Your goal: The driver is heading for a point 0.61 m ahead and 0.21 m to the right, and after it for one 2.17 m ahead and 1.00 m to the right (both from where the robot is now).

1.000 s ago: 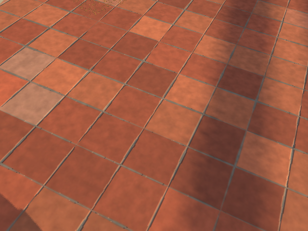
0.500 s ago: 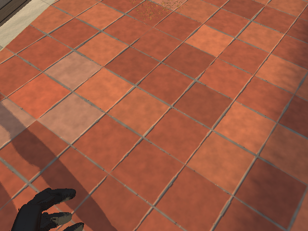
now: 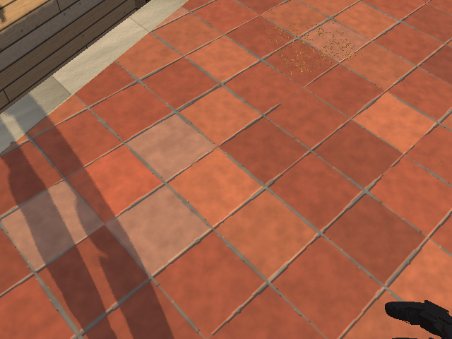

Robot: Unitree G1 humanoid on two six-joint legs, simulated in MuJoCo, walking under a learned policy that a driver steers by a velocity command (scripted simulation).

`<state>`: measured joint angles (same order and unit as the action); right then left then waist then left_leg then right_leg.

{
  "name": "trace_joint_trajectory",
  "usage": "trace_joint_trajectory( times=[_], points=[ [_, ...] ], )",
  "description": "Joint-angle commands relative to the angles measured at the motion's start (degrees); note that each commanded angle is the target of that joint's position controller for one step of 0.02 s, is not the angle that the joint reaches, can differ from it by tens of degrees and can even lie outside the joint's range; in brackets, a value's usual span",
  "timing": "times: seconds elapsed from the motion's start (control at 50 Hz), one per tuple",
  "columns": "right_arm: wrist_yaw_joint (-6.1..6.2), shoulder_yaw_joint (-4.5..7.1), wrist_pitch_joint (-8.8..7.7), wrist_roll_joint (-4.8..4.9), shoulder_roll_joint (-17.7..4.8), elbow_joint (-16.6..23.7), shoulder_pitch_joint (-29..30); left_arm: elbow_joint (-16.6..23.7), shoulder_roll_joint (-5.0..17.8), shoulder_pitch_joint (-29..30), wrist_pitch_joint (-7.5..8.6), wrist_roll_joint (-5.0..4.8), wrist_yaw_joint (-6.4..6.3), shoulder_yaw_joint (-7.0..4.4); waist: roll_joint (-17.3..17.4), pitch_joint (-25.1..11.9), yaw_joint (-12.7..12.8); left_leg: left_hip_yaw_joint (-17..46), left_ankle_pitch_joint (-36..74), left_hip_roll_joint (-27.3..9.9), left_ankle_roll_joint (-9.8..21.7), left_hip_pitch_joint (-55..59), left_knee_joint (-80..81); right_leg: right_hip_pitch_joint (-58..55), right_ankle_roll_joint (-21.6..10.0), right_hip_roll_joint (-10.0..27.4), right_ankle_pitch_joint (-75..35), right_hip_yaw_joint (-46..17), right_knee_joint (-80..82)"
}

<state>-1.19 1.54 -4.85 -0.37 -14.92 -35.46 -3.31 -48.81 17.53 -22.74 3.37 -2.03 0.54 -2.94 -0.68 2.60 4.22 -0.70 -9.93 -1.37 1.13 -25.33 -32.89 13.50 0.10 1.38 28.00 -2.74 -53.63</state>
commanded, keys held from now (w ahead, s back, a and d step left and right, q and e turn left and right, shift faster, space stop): w+e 0.98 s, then w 0.02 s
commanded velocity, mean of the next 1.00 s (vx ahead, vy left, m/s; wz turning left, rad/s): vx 0.50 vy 0.00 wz -0.54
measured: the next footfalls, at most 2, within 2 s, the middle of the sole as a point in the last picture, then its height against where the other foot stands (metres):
right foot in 0.42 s outside the picture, level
left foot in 0.92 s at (281, 254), level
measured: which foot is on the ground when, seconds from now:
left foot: down 0.00-0.42, up 0.44-0.90, down 0.92-1.00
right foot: up 0.00-0.40, down 0.42-0.94, up 0.96-1.00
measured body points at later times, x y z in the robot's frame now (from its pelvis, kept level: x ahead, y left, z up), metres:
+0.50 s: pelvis +0.26 -0.07 -0.01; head +0.30 -0.09 +0.43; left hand +0.52 +0.13 -0.09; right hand +0.24 -0.37 -0.14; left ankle +0.13 +0.12 -0.65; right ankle +0.33 -0.16 -0.73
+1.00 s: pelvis +0.55 -0.14 +0.00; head +0.57 -0.15 +0.45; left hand +0.76 +0.08 -0.12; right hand +0.59 -0.46 -0.07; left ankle +0.68 -0.09 -0.73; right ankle +0.36 -0.16 -0.66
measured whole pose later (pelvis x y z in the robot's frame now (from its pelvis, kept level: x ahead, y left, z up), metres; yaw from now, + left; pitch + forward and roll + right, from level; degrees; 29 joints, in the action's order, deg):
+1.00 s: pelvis +0.55 -0.14 +0.00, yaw -35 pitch +2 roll +2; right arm -1.2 2.8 -7.0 -0.3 -15.6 -39.0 -4.3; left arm -41.9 17.7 -21.2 0.9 -1.9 -1.0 -3.7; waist -1.7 1.0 3.1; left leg -0.1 -8.8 2.5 1.1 -23.9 -30.5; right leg 14.9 -2.0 -4.5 28.1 -10.2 -58.7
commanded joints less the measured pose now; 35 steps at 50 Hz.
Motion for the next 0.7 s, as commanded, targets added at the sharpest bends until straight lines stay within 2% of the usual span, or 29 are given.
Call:
trace_joint_trajectory(
  times=[0.02,0.04,0.06,0.12,0.16,0.24,0.3,0.34,0.38,0.4,0.42,0.44,0.46,0.48,0.5,0.52,0.54,0.56,0.6,0.64,0.7],
  points=[
    [0.42,3.19,-0.13,0.2,-8.4,-1.5,-14.5,6.9,6.8,4.5,1.37,-0.63,-0.46,-1.41,7.9,-9.7,-9.0,23.7,-4.7,-18.0,10.6,32.6,16.0,30.6,-0.7,3.8,-4.8,-2.6,-18.0],
    [0.24,2.71,-0.34,0.1,-6.5,-1.7,-11.7,7.1,6.3,5.6,0.88,0.11,-0.45,-1.62,7.9,-6.5,-7.4,18.7,-0.6,-15.8,10.0,27.5,17.9,29.1,-0.4,5.1,-7.9,-2.6,-15.4],
    [0.25,2.61,-0.74,-0.34,-5.8,-2.1,-10.0,7.1,5.4,4.8,0.14,0.11,-0.25,-1.69,8.7,-5.1,-5.7,14.9,2.3,-14.7,9.5,23.4,19.9,25.9,-0.1,6.2,-10.2,-3.0,-14.1],
    [0.66,3.33,-1.95,-0.38,-6.4,-3.5,-8.2,8.0,2.5,5.9,-1.59,0.18,0.05,-1.26,6.1,-2.3,-3.9,7.7,9.8,-14.7,10.3,18.8,23.8,24.6,1.0,6.5,-13.8,-2.7,-11.1],
    [1.12,3.81,-2.14,-0.38,-7.4,-4.6,-8.5,9.4,1.9,8.6,-1.99,0.58,0.23,-1.04,4.6,-0.7,-4.1,3.6,11.9,-14.7,10.3,19.0,24.9,26.4,1.5,6.6,-17.9,-2.8,-5.6],
    [1.79,4.58,-1.59,-0.02,-10.0,-6.1,-9.9,11.6,0.8,15.3,-1.5,0.81,1.82,-0.22,3.4,1.1,-6.3,-4.2,12.8,-13.5,8.7,19.9,25.5,23.8,0.4,5.4,-28.5,0.4,8.2],
    [1.9,5.24,-0.84,0.89,-11.7,-7.6,-12.3,13.9,1.5,20.1,-1.6,0.82,2.71,-0.19,2.8,2.6,-7.6,-6.8,13.2,-14.8,7.6,23.9,24.5,23.8,-1.4,4.8,-27.6,2.5,13.6],
    [1.89,5.67,-0.08,1.55,-12.7,-8.4,-13.1,15.3,2.4,21.7,-1.75,0.92,3.14,-0.51,3.0,2.9,-7.5,-8.1,18.1,-15.7,6.7,27.5,21.6,23.8,-3.1,3.8,-23.8,4.2,15.6],
    [2.08,6.2,0.73,2.08,-14.6,-8.5,-12.7,15.8,4.2,19.4,-2.08,1.09,3.19,-1.49,4.7,-0.1,-5.1,-10.0,36.5,-15.5,5.4,29.6,13.9,17.7,-5.5,0.2,-18.1,7.6,16.0],
    [2.16,6.33,1.27,2.39,-15.1,-8.4,-12.2,14.7,5.9,13.8,-2.3,0.94,2.99,-2.6,4.9,-3.6,-1.6,-11.4,44.6,-14.4,4.4,28.9,5.3,10.1,-7.1,-2.6,-16.8,9.4,17.1],
    [2.27,5.83,1.53,2.38,-14.0,-8.2,-12.1,12.1,9.1,4.3,-2.62,0.69,2.29,-4.52,3.7,-8.7,3.3,-12.9,44.3,-12.0,2.5,23.7,-7.3,-3.8,-9.2,-5.4,-19.4,9.7,19.8],
    [2.36,4.37,1.16,0.32,-10.2,-7.0,-14.0,10.4,14.5,-3.3,-3.35,0.26,0.96,-6.33,-5.3,-13.4,5.0,-13.1,18.4,-8.7,-0.6,8.3,-26.4,-20.4,-12.8,3.0,-22.0,-4.7,20.9],
    [1.76,2.2,-0.39,-0.83,-3.6,-3.9,-18.6,12.2,19.1,0.6,-2.43,0.42,1.13,-6.27,-16.1,-19.8,-2.4,-2.9,-25.7,3.5,-3.6,-13.5,-43.6,-33.9,-23.6,15.4,-6.7,-39.6,30.7],
    [1.1,3.09,-2.08,1.41,-9.6,-3.4,-11.3,13.4,13.8,-0.1,-1.37,0.46,1.73,-4.86,-7.5,-21.6,2.6,6.8,-23.8,1.8,-2.5,-19.0,-47.5,-34.1,-22.6,17.3,-1.1,-44.4,37.8],
    [0.84,3.48,-2.93,2.98,-11.0,-1.9,-7.5,12.8,11.2,1.8,-0.47,0.82,1.82,-4.07,-5.5,-13.3,2.1,6.0,-17.9,-0.4,-1.2,-22.7,-45.3,-28.1,-20.2,16.0,-4.4,-36.9,38.5],
    [1.35,3.2,-3.38,1.97,-10.3,-2.3,-7.1,12.9,9.7,4.9,-0.05,0.73,1.73,-3.58,-0.7,-8.8,-0.4,5.9,-13.0,-3.0,-0.7,-20.3,-40.8,-20.0,-18.3,13.5,-11.2,-30.1,37.9],
    [1.83,3.48,-3.37,0.39,-10.4,-2.9,-7.4,13.5,8.0,8.2,0.04,1.08,1.53,-3.11,-0.1,-6.5,-2.7,6.0,-9.9,-4.6,-1.0,-16.2,-35.9,-13.1,-17.0,11.2,-18.6,-24.7,37.9],
    [1.78,3.72,-2.79,-0.04,-10.6,-3.2,-8.6,14.5,6.9,9.9,0.11,1.83,1.23,-2.65,-1.3,-6.2,-4.4,6.5,-7.7,-5.5,-1.3,-12.4,-33.9,-9.0,-16.7,9.7,-23.4,-21.8,38.9],
    [1.71,3.56,-1.64,-0.52,-9.3,-3.2,-9.2,14.4,7.0,10.0,0.38,1.77,0.69,-2.72,-1.6,-5.9,-5.2,5.6,-6.1,-5.3,-2.8,-10.1,-30.0,-5.1,-17.4,8.6,-30.7,-18.6,40.2],
    [1.8,3.06,-0.91,-0.82,-7.7,-2.5,-6.7,13.5,8.0,8.2,0.47,1.4,-0.13,-2.99,-0.9,-4.4,-4.8,4.5,-2.1,-4.4,-4.5,-10.5,-24.2,-2.4,-17.0,7.1,-34.3,-15.0,40.8],
    [1.47,2.15,-1.0,-0.67,-5.7,-0.8,0.0,12.2,8.7,5.6,-0.01,0.89,-1.11,-3.23,-2.3,-2.9,-2.4,4.1,9.4,-2.2,-5.6,-9.5,-10.7,-0.9,-14.2,4.0,-31.8,-11.9,40.2]
  ],
)
Velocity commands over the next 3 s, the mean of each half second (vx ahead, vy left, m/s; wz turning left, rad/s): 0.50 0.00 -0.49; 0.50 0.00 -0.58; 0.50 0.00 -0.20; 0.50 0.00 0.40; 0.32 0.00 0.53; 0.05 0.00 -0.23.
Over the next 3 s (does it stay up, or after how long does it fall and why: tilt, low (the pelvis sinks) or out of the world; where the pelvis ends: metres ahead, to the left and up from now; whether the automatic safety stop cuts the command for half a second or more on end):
stays up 1.24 -0.61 0.00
